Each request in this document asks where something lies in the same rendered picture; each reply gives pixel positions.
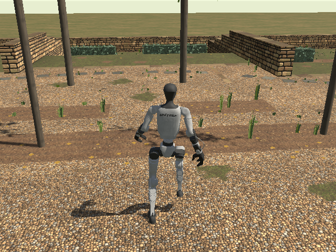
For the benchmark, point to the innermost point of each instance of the robot left hand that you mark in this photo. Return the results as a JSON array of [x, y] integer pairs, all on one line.
[[137, 138]]

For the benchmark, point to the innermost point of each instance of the left robot forearm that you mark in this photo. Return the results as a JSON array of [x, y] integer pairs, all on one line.
[[139, 132]]

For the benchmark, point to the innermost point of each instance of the left robot upper arm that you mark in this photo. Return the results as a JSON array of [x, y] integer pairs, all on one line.
[[148, 118]]

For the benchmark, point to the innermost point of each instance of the robot right hand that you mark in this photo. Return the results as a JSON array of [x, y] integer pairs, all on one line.
[[201, 158]]

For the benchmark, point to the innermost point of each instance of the robot right shin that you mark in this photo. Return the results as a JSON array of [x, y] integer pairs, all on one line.
[[179, 177]]

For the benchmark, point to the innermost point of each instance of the right robot forearm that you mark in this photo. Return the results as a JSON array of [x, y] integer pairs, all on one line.
[[195, 143]]

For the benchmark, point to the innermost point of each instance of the right robot upper arm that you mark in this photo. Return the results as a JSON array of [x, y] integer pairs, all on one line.
[[188, 121]]

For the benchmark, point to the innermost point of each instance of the humanoid robot torso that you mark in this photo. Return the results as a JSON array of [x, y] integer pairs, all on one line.
[[168, 125]]

